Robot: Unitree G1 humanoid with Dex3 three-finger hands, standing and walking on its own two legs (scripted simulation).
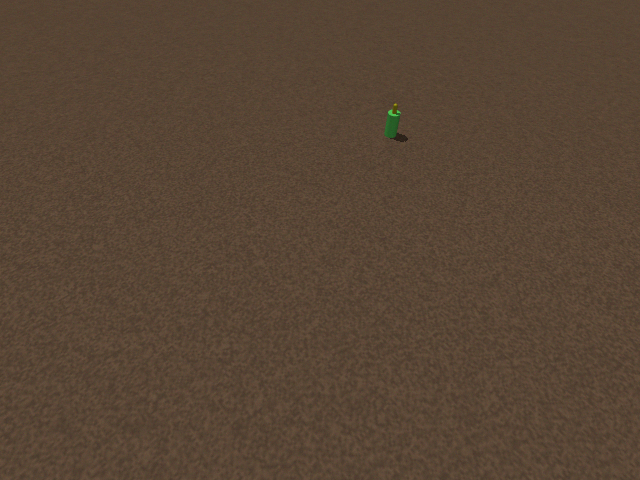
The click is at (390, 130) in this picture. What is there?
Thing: necked bottle
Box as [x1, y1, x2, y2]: [384, 103, 400, 137]
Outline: 395,103 393,105 393,109 389,110 387,115 384,134 388,137 393,137 396,133 400,113 396,109 397,104
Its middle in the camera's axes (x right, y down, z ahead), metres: +0.40 -0.62 +2.08
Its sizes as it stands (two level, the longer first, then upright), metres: 0.065 0.065 0.185
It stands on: the floor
